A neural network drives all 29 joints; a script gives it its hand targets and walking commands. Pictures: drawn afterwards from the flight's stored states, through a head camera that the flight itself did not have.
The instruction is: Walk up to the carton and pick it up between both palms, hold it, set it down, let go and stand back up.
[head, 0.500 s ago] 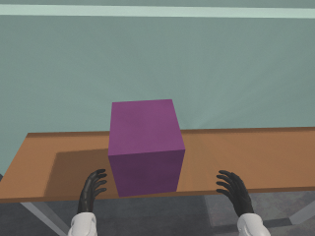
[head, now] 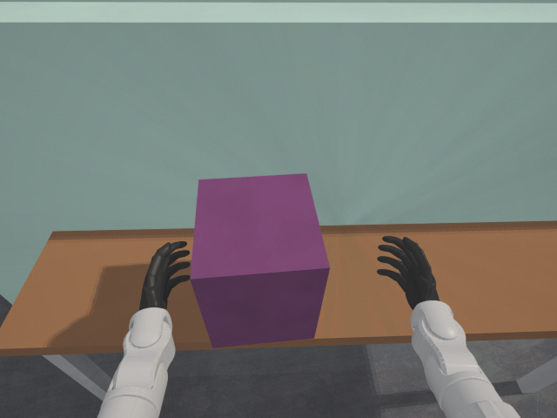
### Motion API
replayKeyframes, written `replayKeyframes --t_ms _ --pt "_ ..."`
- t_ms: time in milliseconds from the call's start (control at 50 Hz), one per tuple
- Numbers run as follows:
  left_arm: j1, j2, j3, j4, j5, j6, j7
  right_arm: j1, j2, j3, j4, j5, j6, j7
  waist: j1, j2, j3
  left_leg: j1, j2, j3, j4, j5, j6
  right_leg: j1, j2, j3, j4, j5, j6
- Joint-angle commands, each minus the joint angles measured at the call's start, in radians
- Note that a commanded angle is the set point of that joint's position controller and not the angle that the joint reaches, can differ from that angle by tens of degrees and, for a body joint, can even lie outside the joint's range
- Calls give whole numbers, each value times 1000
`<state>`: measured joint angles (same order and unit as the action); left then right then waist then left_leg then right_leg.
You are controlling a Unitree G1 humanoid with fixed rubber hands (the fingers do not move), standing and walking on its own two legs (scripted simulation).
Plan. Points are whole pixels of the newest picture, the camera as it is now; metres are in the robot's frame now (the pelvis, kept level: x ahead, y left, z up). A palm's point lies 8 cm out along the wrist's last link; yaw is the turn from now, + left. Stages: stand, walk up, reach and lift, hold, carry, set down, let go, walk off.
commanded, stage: reach and lift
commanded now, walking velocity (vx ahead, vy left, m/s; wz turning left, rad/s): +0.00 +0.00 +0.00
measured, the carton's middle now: (258, 262) +0.41 +0.07 -0.06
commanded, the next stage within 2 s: none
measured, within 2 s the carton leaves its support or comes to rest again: neither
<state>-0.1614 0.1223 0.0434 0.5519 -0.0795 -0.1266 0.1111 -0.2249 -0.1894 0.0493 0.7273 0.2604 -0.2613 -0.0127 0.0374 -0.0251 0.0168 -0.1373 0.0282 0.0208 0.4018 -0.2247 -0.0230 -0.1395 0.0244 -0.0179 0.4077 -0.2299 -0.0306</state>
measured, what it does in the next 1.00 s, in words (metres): stands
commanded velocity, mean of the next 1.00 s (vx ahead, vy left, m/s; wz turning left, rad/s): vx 0.00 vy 0.00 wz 0.00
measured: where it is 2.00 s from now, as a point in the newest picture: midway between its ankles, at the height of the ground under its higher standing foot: outside the picture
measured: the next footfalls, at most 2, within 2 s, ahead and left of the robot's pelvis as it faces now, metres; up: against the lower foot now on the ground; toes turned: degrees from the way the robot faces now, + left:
none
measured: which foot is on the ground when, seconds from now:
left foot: down 0.00-1.00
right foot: down 0.00-1.00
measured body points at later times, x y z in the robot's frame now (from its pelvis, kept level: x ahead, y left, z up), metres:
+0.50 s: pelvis -0.01 +0.00 +0.00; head +0.01 +0.01 +0.45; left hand +0.37 +0.22 +0.07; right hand +0.40 -0.17 +0.07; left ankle +0.00 +0.13 -0.74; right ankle +0.00 -0.10 -0.74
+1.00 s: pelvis -0.02 +0.00 -0.01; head +0.03 +0.00 +0.44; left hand +0.42 +0.22 +0.10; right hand +0.45 -0.16 +0.10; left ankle +0.00 +0.13 -0.74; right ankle +0.00 -0.10 -0.74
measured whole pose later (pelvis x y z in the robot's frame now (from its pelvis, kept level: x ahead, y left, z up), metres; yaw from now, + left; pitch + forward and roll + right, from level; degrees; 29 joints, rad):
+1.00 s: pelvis -0.02 +0.00 -0.01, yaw +0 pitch +14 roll -1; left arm -0.94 0.24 0.04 1.18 -0.20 -0.09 0.09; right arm -0.96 -0.29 0.11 1.24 0.38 -0.10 -0.03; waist 0.07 -0.02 -0.17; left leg -0.54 0.05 0.01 0.50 -0.20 -0.03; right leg -0.52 0.05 -0.02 0.46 -0.18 -0.04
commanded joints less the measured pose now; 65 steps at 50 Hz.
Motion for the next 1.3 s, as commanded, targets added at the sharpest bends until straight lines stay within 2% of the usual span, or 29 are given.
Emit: replayKeyframes --t_ms 0,40,100,120,160,220,240,280,300,320,360,400,440,480,520,540,560,580,640,680,700,760,820,840,900,960,1020,1160,1280 --pt "-292 90 66 -81 22 5 -20 -347 -114 -29 -139 -25 1 -19 17 -26 -252 4 -41 21 -40 242 -1 109 -32 73 -62 301 30" --pt "-373 93 56 -140 -9 6 -16 -406 -119 -38 -170 -9 17 -18 16 -11 -291 6 -30 16 -52 210 7 101 -35 67 -55 261 29" --pt "-335 69 39 -193 4 22 1 -356 -128 -27 -123 23 30 -8 11 55 -359 111 -21 15 -22 358 -25 76 -5 42 -62 310 15" --pt "-414 69 25 -171 -3 40 -6 -428 -152 -56 -97 20 38 -13 -10 56 -350 118 -21 10 -21 353 -25 48 -6 37 -70 288 9" --pt "-460 75 35 -131 -14 59 -18 -507 -160 -52 -92 11 47 -17 -2 16 -352 49 -21 3 -14 344 -11 75 -8 50 -45 332 15" --pt "-429 88 67 -141 9 63 -5 -508 -169 -45 -107 30 54 -19 38 33 -436 70 -23 13 -18 372 -17 114 -4 48 -46 350 18" --pt "-508 89 53 -126 0 71 -10 -574 -176 -60 -73 25 61 -14 12 34 -441 68 -18 6 -13 368 -14 83 -3 42 -42 338 15" --pt "-596 99 59 -38 -3 91 -15 -651 -189 -62 7 18 86 -12 13 9 -389 28 -16 7 -14 307 -7 33 2 41 -48 262 14" --pt "-565 96 58 -107 -7 83 -7 -638 -202 -51 -18 42 79 -6 24 38 -456 73 -13 5 -8 348 -11 51 1 40 -43 312 12" --pt "-568 114 69 -107 -17 81 -4 -650 -205 -43 -42 59 82 -4 41 11 -461 59 -11 4 -3 357 -7 51 7 37 -37 317 16" --pt "-638 133 58 -31 -31 96 -17 -697 -201 -27 6 64 98 -8 23 7 -468 27 -16 11 3 353 -6 67 -1 39 -33 351 18" --pt "-763 161 60 60 -34 106 -20 -802 -215 -64 75 31 126 -17 17 19 -447 -29 -14 3 -7 221 9 16 -13 56 -41 207 21" --pt "-721 163 65 -7 -38 82 -4 -772 -202 -39 25 57 114 -7 47 42 -569 33 -11 12 14 337 -1 31 -1 48 -23 304 21" --pt "-715 156 69 61 -41 89 -20 -756 -204 -31 74 66 126 -11 44 12 -556 10 -19 11 24 366 -4 52 0 52 -19 355 26" --pt "-861 170 49 185 -49 99 -35 -901 -208 -42 140 42 137 -14 16 17 -515 -34 -20 12 23 308 -3 9 -9 48 -25 308 25" --pt "-808 187 73 127 -45 83 -27 -851 -217 -28 98 67 128 -21 40 12 -561 -23 -20 12 17 310 -4 30 -7 45 -27 312 29" --pt "-947 209 68 172 -69 72 -27 -963 -227 -35 132 70 140 -16 27 -8 -564 -74 -14 9 20 248 6 -1 -10 45 -11 242 27" --pt "-882 195 51 123 -85 49 -14 -898 -221 -31 112 81 130 -11 40 15 -620 -50 -12 10 31 318 -3 9 -8 43 2 315 28" --pt "-970 207 35 244 -87 60 -23 -981 -246 -24 201 82 138 -14 20 16 -605 -36 -10 8 48 315 -12 -41 -1 29 -4 309 23" --pt "-947 216 48 256 -81 52 -24 -973 -243 -5 205 84 131 -19 43 26 -666 -19 -16 9 62 368 -20 -41 4 36 -5 356 29" --pt "-994 216 31 263 -81 46 -25 -990 -241 3 223 95 132 -18 32 51 -689 -22 -18 10 65 362 -24 -45 -2 33 -6 353 23" --pt "-1061 218 23 316 -108 33 -21 -1066 -233 19 237 115 130 -17 37 9 -705 -71 -12 11 77 349 -18 -60 -4 27 17 351 31" --pt "-1163 242 -3 451 -119 30 -23 -1137 -276 -9 342 104 146 -24 9 25 -645 -125 -13 5 74 260 -19 -107 -4 24 15 268 27" --pt "-1140 251 23 482 -124 21 -24 -1145 -259 31 313 115 144 -21 51 -11 -663 -160 -14 15 77 270 -7 -80 -9 36 26 281 35" --pt "-1159 252 18 454 -128 -12 -16 -1154 -274 26 338 114 119 -28 29 3 -796 -137 -13 11 104 363 -25 -57 -1 28 53 399 32" --pt "-1218 245 3 497 -118 -12 -18 -1205 -277 31 372 128 117 -22 38 37 -816 -125 -8 13 115 378 -38 -124 7 15 42 367 34" --pt "-1157 238 19 578 -126 -38 -29 -1146 -251 70 449 132 105 -15 51 -11 -770 -176 -13 18 121 363 -32 -96 -1 24 54 378 40" --pt "-1177 224 -6 720 -137 -159 -41 -1131 -212 53 485 111 37 -16 19 -1 -765 -301 -12 17 149 270 -31 -184 -12 19 97 276 45" --pt "-1220 228 -21 667 -157 -270 -29 -1134 -216 24 478 98 -60 -19 0 67 -908 -324 -14 14 243 318 -56 -313 -7 -6 176 279 44"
